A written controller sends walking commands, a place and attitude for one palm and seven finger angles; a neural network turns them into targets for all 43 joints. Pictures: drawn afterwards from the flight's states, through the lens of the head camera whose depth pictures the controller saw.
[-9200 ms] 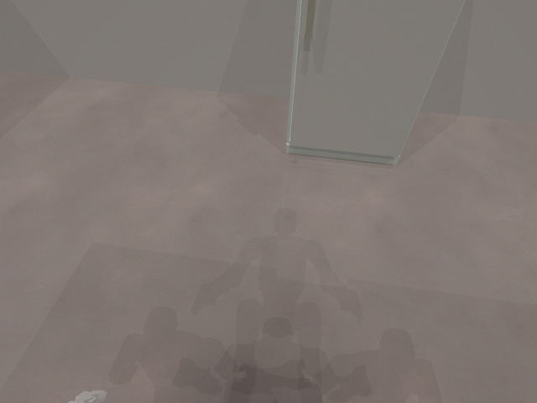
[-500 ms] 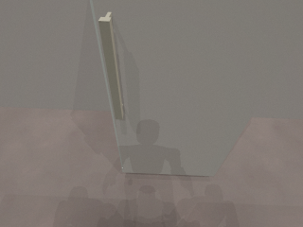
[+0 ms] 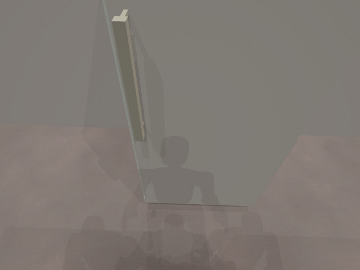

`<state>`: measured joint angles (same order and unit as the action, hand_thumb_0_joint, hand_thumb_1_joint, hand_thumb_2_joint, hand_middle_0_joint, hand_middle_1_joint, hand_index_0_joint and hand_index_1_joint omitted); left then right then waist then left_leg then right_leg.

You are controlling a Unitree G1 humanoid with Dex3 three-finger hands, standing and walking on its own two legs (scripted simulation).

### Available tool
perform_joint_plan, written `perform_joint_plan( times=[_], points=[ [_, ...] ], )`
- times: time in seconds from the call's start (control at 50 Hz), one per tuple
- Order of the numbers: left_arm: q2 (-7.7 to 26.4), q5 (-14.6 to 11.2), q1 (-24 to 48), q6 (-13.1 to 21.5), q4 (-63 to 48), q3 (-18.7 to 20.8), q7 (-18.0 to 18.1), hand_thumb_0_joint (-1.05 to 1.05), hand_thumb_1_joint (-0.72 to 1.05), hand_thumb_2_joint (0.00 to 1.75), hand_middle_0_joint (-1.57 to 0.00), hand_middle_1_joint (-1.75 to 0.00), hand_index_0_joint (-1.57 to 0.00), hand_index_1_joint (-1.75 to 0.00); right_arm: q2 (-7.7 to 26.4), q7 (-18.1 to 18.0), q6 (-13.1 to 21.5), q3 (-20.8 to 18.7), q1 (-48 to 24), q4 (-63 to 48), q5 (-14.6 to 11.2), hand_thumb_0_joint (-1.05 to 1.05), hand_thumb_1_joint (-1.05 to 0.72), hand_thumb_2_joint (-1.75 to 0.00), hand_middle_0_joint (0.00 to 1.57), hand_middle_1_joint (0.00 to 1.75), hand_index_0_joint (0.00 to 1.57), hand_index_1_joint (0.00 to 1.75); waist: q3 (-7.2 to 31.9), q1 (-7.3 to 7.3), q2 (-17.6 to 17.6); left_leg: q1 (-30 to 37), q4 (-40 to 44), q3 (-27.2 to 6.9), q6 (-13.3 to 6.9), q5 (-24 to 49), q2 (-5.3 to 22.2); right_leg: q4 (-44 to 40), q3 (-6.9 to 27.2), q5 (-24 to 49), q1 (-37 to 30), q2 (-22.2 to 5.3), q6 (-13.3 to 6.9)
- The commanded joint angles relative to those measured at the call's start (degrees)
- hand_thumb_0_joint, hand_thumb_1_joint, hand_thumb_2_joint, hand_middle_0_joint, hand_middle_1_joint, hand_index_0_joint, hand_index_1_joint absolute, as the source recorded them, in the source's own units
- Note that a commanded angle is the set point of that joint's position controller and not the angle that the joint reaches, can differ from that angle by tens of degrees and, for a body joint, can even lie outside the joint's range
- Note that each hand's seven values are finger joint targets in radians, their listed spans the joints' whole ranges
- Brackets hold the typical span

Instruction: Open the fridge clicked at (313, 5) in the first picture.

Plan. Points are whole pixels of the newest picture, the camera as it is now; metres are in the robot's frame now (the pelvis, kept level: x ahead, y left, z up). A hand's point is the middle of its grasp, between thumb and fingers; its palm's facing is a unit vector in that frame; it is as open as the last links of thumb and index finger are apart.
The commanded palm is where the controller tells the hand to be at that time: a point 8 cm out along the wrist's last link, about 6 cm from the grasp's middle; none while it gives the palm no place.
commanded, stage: look again from close up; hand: left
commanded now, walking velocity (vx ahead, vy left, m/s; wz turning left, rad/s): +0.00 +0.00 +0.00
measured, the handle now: (133, 86) +0.54 +0.17 +0.12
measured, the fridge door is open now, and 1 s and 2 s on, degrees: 0 0 0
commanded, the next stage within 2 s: raise the hand to about handle height in 1.72 s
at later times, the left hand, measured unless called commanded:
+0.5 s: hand out of the picture +0.06 +0.22 -0.17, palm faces -0.02 -0.96 -0.29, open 7.4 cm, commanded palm none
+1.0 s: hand out of the picture +0.08 +0.22 -0.16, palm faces -0.02 -0.95 -0.30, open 7.4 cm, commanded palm none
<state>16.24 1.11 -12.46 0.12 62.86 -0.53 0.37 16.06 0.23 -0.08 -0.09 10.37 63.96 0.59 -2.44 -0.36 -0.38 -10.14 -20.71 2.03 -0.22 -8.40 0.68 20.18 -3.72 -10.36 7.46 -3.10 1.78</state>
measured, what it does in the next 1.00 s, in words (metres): stands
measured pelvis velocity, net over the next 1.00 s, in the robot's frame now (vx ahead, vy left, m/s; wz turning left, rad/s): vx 0.03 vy -0.01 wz -0.01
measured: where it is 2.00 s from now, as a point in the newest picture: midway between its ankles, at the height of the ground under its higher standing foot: outside the picture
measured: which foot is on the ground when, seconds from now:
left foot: down 0.00-1.00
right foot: down 0.00-1.00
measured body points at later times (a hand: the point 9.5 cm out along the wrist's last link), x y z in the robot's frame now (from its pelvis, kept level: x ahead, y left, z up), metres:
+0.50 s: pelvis +0.02 +0.00 +0.00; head +0.03 +0.00 +0.45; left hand +0.06 +0.27 -0.14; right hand +0.08 -0.28 -0.14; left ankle +0.03 +0.11 -0.75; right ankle +0.01 -0.14 -0.75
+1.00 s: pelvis +0.03 -0.01 +0.00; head +0.04 -0.01 +0.45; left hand +0.08 +0.27 -0.14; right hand +0.09 -0.29 -0.14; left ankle +0.03 +0.11 -0.75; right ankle +0.01 -0.14 -0.75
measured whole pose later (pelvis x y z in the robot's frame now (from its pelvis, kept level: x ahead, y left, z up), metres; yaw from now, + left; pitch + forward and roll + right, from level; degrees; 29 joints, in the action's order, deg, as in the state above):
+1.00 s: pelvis +0.03 -0.01 +0.00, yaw +0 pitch -2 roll +0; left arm 17.1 1.0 -10.4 0.5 63.0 -0.2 0.2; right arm 17.3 -0.2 0.5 0.3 8.5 63.9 0.6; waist -1.9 -0.5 -0.3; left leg -7.2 -18.7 2.1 0.6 -10.0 1.3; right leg 18.3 -3.7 -11.9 4.6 -2.4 1.2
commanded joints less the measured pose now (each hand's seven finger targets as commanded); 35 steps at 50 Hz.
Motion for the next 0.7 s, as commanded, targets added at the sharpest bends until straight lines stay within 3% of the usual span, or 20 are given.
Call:
perform_joint_plan(
  times=[0.0, 0.1, 0.68],
  points=[
    [10.02, 0.01, 0.3, 1.11, -3.19, 2.19, 0.86, 0.0, 0.9, 0.9, -0.2, -0.3, -0.2, -0.3, 10.35, -0.5, 1.47, -1.89, -1.07, -2.94, -0.16, 0.0, -0.9, -0.9, 0.2, 0.3, 0.2, 0.3, 0.8, 0.2, 0.58, -1.32, 5.24, -6.49, -0.27, -2.25, 5.88, -4.47, 5.26, -1.88, 0.83, -4.59, -2.07],
    [10.02, -0.01, 0.4, 1.19, -3.06, 2.21, 0.86, 0.0, 0.9, 0.9, -0.2, -0.3, -0.2, -0.3, 10.43, -0.59, 1.67, -1.81, -1.31, -2.94, -0.18, 0.0, -0.9, -0.9, 0.2, 0.3, 0.2, 0.3, 1.97, 0.21, 1.58, -0.29, 4.69, -6.31, -0.41, 1.0, 6.07, -4.03, 5.1, 0.78, -0.09, -4.65, -2.06],
    [11.16, -0.05, 1.92, 1.46, -3.09, 2.51, 0.77, 0.0, 0.9, 0.9, -0.2, -0.3, -0.2, -0.3, 11.42, -0.89, 1.94, -1.57, -2.78, -3.11, -0.12, 0.0, -0.9, -0.9, 0.2, 0.3, 0.2, 0.3, 2.85, 0.12, -0.06, 2.93, 4.24, -5.56, -0.45, 8.19, 6.58, -4.4, 5.03, 6.99, -1.87, -4.74, -2.11]
  ],
)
